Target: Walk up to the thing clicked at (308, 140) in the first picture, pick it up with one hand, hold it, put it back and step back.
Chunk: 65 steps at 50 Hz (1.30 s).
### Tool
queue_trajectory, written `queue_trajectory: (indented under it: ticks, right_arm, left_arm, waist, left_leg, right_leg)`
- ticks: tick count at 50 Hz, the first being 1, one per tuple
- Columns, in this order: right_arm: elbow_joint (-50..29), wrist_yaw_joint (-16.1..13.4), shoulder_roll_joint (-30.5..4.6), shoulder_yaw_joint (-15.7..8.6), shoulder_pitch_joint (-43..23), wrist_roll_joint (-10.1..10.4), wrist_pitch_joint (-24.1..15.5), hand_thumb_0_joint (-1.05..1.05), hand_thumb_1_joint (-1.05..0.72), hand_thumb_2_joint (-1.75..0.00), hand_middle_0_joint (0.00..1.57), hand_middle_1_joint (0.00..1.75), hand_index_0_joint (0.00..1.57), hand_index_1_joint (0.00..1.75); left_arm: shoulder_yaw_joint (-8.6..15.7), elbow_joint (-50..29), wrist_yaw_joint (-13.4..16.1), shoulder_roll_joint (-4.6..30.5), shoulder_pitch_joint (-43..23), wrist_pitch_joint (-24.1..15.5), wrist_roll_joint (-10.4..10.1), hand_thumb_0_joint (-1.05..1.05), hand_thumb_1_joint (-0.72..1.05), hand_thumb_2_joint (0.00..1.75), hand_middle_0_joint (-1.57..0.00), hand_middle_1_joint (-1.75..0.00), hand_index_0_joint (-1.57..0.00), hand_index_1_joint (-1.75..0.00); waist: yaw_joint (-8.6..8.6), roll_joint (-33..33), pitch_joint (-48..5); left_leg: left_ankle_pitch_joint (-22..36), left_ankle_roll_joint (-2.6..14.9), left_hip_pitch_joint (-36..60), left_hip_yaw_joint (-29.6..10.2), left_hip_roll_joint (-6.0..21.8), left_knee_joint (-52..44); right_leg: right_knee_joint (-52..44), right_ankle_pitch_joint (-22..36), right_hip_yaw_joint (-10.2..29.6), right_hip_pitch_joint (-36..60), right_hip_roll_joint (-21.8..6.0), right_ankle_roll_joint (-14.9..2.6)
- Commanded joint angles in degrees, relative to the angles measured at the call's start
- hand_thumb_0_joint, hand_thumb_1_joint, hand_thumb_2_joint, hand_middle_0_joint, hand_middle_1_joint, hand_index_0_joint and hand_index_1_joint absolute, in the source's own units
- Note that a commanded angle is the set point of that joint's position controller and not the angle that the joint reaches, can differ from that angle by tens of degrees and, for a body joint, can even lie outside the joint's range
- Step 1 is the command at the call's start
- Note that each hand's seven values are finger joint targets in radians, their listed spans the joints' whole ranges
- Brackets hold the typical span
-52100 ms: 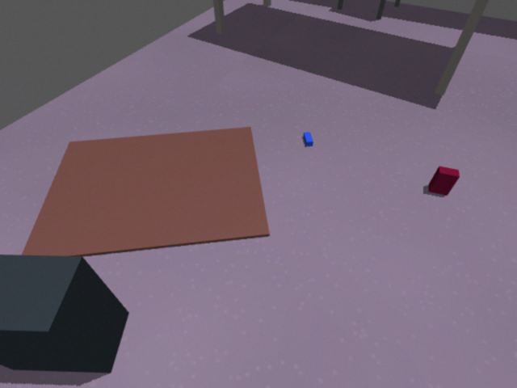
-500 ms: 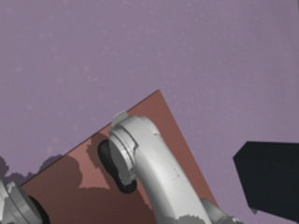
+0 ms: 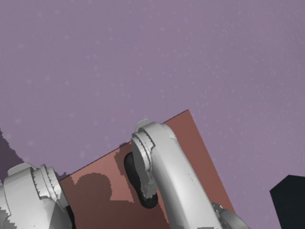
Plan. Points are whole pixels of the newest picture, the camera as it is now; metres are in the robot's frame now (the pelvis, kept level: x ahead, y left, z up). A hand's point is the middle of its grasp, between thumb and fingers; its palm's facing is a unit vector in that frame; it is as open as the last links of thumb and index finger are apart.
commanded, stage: settle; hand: left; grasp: from above
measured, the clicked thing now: out of the picture +0.51 +0.35 -0.25
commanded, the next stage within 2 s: lift in 0.26 s
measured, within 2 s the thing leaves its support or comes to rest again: neither
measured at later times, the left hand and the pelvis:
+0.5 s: hand out of the picture +0.49 +0.32 -0.14, palm faces -0.44 -0.13 -0.89, open 6.8 cm; pelvis -0.01 -0.01 +0.01, yaw +4 degrees
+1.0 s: hand out of the picture +0.41 +0.33 -0.01, palm faces -0.43 -0.15 -0.89, open 6.9 cm; pelvis -0.01 -0.01 +0.08, yaw +9 degrees
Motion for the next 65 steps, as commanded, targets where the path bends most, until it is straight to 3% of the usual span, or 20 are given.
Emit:
queue_trajectory:
  ticks: [1, 2, 4, 17, 18, 19, 20, 26, 32, 34, 37, 40, 41, 43, 47, 48, 53, 61, 62, 65]
  right_arm:
    - [0.8, -1.0, -17.7, -7.4, 13.2, 1.3, 2.3, 0.0, -0.91, -0.9, 0.2, 0.3, 0.2, 0.3]
    - [0.8, -1.2, -17.5, -7.6, 13.4, 1.3, 2.6, 0.0, -0.91, -0.9, 0.2, 0.3, 0.2, 0.3]
    - [-0.5, -1.5, -17.1, -8.3, 12.3, 1.7, 3.0, 0.0, -0.91, -0.9, 0.2, 0.3, 0.2, 0.3]
    - [-0.3, -3.7, -15.1, -10.6, 13.1, 2.4, 5.4, 0.0, -0.9, -0.9, 0.2, 0.3, 0.2, 0.3]
    - [-0.5, -3.8, -14.7, -10.4, 13.1, 2.3, 5.6, 0.0, -0.92, -0.91, 0.2, 0.3, 0.2, 0.3]
    - [-0.4, -3.9, -14.6, -10.6, 13.3, 2.3, 5.8, 0.0, -0.88, -0.89, 0.2, 0.3, 0.2, 0.3]
    - [-0.6, -4.1, -14.8, -10.7, 13.5, 2.5, 6.2, 0.0, -0.92, -0.91, 0.2, 0.3, 0.2, 0.3]
    - [-1.2, -5.2, -14.3, -12.3, 13.9, 3.4, 7.8, 0.0, -0.91, -0.9, 0.2, 0.3, 0.2, 0.3]
    - [-2.2, -5.8, -13.6, -13.8, 13.6, 4.5, 9.4, 0.0, -0.9, -0.9, 0.2, 0.3, 0.2, 0.3]
    - [-2.4, -6.0, -13.0, -14.5, 13.5, 5.0, 9.8, 0.0, -0.9, -0.9, 0.2, 0.3, 0.2, 0.3]
    - [-2.8, -6.4, -12.0, -15.4, 13.3, 5.6, 10.2, 0.0, -0.91, -0.9, 0.2, 0.3, 0.2, 0.3]
    - [-3.1, -6.9, -11.4, -16.6, 12.5, 6.3, 10.3, 0.0, -0.9, -0.9, 0.2, 0.3, 0.2, 0.3]
    - [-3.1, -7.1, -11.4, -17.2, 12.3, 6.8, 10.4, 0.0, -0.9, -0.9, 0.2, 0.3, 0.2, 0.3]
    - [-2.7, -7.4, -10.7, -17.8, 11.8, 7.3, 10.5, 0.0, -0.9, -0.9, 0.2, 0.3, 0.2, 0.3]
    - [-3.1, -8.3, -9.7, -18.5, 10.4, 8.5, 10.5, 0.0, -0.9, -0.9, 0.2, 0.3, 0.2, 0.3]
    - [-3.3, -8.5, -8.8, -18.4, 9.9, 8.5, 10.3, 0.0, -0.9, -0.9, 0.2, 0.3, 0.2, 0.3]
    - [-3.3, -9.9, -7.9, -19.3, 9.1, 9.7, 9.7, 0.0, -0.9, -0.9, 0.2, 0.3, 0.2, 0.3]
    - [-2.4, -11.7, -6.0, -19.8, 5.8, 10.9, 9.1, 0.0, -0.89, -0.9, 0.2, 0.3, 0.2, 0.3]
    - [-2.5, -11.9, -5.7, -19.7, 5.5, 10.9, 9.0, 0.0, -0.89, -0.9, 0.2, 0.3, 0.2, 0.3]
    - [-2.4, -12.4, -4.2, -19.5, 4.6, 11.4, 8.4, 0.0, -0.89, -0.9, 0.2, 0.3, 0.2, 0.3]
  left_arm:
    - [1.1, -11.6, -0.6, 10.6, -17.5, 0.1, 0.2, 0.0, 0.99, 0.12, -1.28, -0.18, -1.32, -0.15]
    - [0.9, -12.2, -1.0, 10.1, -18.7, -0.2, 0.5, 0.0, 1.0, 0.12, -1.29, -0.18, -1.33, -0.14]
    - [-0.3, -15.8, -1.6, 8.6, -21.0, -0.7, 0.8, 0.0, 1.0, 0.13, -1.28, -0.18, -1.32, -0.15]
    - [0.1, -15.6, -3.4, 7.0, -22.5, 0.1, 1.1, 0.0, 1.02, 0.18, -1.3, -0.2, -1.33, -0.17]
    - [-0.2, -15.7, -3.7, 6.8, -22.8, 0.1, 0.9, 0.0, 1.05, 0.1, -1.31, -0.27, -1.37, -0.2]
    - [-0.1, -14.7, -4.1, 6.6, -21.0, 0.3, 0.8, 0.0, 0.98, 0.11, -1.23, -0.19, -1.29, -0.12]
    - [0.4, -15.9, -4.6, 7.5, -21.4, 0.4, 0.6, 0.0, 1.0, 0.08, -1.28, -0.23, -1.34, -0.18]
    - [0.8, -21.4, -8.9, 6.3, -20.0, 1.4, -3.0, 0.0, 0.99, 0.15, -1.21, -0.3, -1.28, -0.23]
    - [1.7, -26.6, -11.6, 5.6, -14.9, 0.9, -3.6, 0.0, 0.96, 0.17, -1.19, -0.3, -1.26, -0.23]
    - [2.1, -30.1, -11.9, 5.0, -14.2, 0.5, -4.4, 0.0, 0.94, 0.14, -1.16, -0.31, -1.23, -0.23]
    - [2.4, -32.4, -12.5, 4.2, -11.6, 0.1, -5.7, 0.0, 0.91, 0.13, -1.15, -0.29, -1.22, -0.22]
    - [1.4, -35.4, -12.8, 1.2, -10.2, 0.1, -6.6, 0.0, 0.87, 0.14, -1.12, -0.29, -1.19, -0.22]
    - [1.6, -36.7, -12.8, 1.6, -9.4, 0.3, -6.5, 0.0, 0.86, 0.12, -1.1, -0.29, -1.17, -0.22]
    - [0.5, -36.5, -13.1, -1.1, -6.8, 0.6, -7.0, 0.0, 0.87, 0.12, -1.11, -0.29, -1.17, -0.22]
    - [0.4, -40.0, -13.2, -1.5, -4.6, 1.4, -8.4, 0.0, 0.87, 0.1, -1.09, -0.3, -1.17, -0.22]
    - [-0.9, -39.6, -13.6, -3.7, -2.4, 1.6, -9.0, 0.0, 0.87, 0.09, -1.09, -0.3, -1.17, -0.22]
    - [-1.4, -46.1, -14.9, -5.3, 1.0, 2.4, -10.6, 0.0, 0.85, 0.11, -1.07, -0.32, -1.15, -0.24]
    - [-1.5, -50.0, -15.2, -8.2, 10.3, 4.3, -11.0, 0.0, 0.87, 0.11, -1.1, -0.3, -1.17, -0.22]
    - [-1.2, -51.3, -15.1, -7.8, 10.9, 4.5, -11.1, 0.0, 0.89, 0.1, -1.1, -0.31, -1.17, -0.23]
    - [-2.8, -51.5, -15.1, -11.6, 16.3, 5.2, -11.9, 0.0, 0.87, 0.13, -1.11, -0.3, -1.17, -0.23]
  waist:
    - [-1.44, 29.4, -37.8]
    - [-1.79, 29.4, -38.1]
    - [-0.85, 29.7, -40.3]
    - [0.53, 28.0, -45.5]
    - [0.46, 27.6, -45.6]
    - [0.61, 26.3, -45.3]
    - [1.15, 25.6, -45.8]
    - [3.19, 26.3, -50.8]
    - [5.63, 24.3, -52.1]
    - [6.62, 24.4, -54.8]
    - [7.58, 21.2, -54.3]
    - [8.56, 22.7, -54.3]
    - [9.66, 23.1, -55.4]
    - [10.07, 21.6, -54.5]
    - [10.85, 18.7, -52.5]
    - [10.94, 17.1, -51.7]
    - [12.44, 15.9, -54.7]
    - [14.34, 15.6, -50.8]
    - [14.69, 14.7, -50.6]
    - [14.59, 11.6, -46.9]
  left_leg:
    - [15.2, -0.08, 30.5, 6.1, 1.2, -15.9]
    - [14.4, 0.03, 30.5, 6.4, 1.1, -15.7]
    - [13.4, -0.01, 31.4, 6.8, 0.9, -16.4]
    - [14.4, 0.54, 32.4, 9.4, -0.2, -17.7]
    - [14.1, 0.77, 31.1, 9.8, -0.3, -17.7]
    - [14.2, 0.92, 30.7, 10.2, -0.4, -17.6]
    - [13.8, 1.02, 29.4, 10.3, -0.5, -17.8]
    - [16.2, 0.94, 33.9, 10.9, -0.6, -20.0]
    - [17.5, 1.19, 35.6, 11.7, -0.9, -21.5]
    - [17.4, 1.37, 37.3, 12.1, -1.0, -22.8]
    - [14.2, 2.03, 35.1, 13.1, -1.3, -24.4]
    - [12.6, 1.76, 39.6, 12.7, -1.2, -28.0]
    - [11.7, 1.67, 41.3, 12.3, -1.0, -29.7]
    - [10.0, 1.94, 41.9, 12.1, -1.0, -31.7]
    - [5.4, 2.58, 42.4, 11.4, -0.9, -36.5]
    - [5.2, 2.72, 42.5, 11.8, -0.7, -37.5]
    - [7.4, 2.63, 49.7, 11.3, -0.4, -42.8]
    - [12.0, 1.68, 63.4, 10.0, 0.4, -54.2]
    - [10.2, 1.82, 64.1, 10.4, 0.3, -55.9]
    - [9.6, 2.09, 65.8, 11.9, -0.2, -59.1]
  right_leg:
    - [-9.9, 14.2, -6.3, 17.0, 1.5, -6.85]
    - [-10.1, 13.7, -6.1, 16.8, 1.5, -6.72]
    - [-9.9, 13.0, -5.8, 16.4, 1.5, -6.83]
    - [-11.3, 13.7, -4.0, 17.9, 0.7, -6.6]
    - [-11.7, 13.6, -3.8, 19.1, 0.9, -6.49]
    - [-12.2, 13.6, -3.6, 20.2, 0.8, -6.44]
    - [-12.4, 12.8, -3.5, 20.4, 0.7, -6.59]
    - [-13.9, 14.2, -2.6, 22.8, 0.3, -6.68]
    - [-16.1, 14.5, -1.4, 24.2, -0.1, -7.01]
    - [-17.2, 14.6, -0.8, 26.0, -0.3, -6.85]
    - [-19.9, 12.3, 0.3, 28.3, -0.5, -6.51]
    - [-21.2, 10.5, 0.5, 26.1, -0.7, -6.81]
    - [-21.3, 9.9, 0.5, 25.7, -0.6, -6.88]
    - [-22.6, 9.4, 0.8, 26.1, -0.6, -6.6]
    - [-26.1, 6.8, 1.4, 28.9, -0.7, -6.09]
    - [-27.5, 6.8, 1.6, 30.9, -0.5, -5.77]
    - [-31.4, 9.7, 2.3, 37.4, -0.8, -5.25]
    - [-39.9, 12.5, 2.7, 45.0, -1.2, -4.97]
    - [-42.2, 11.6, 2.9, 48.1, -1.0, -4.9]
    - [-48.0, 10.8, 4.0, 53.5, -0.9, -4.73]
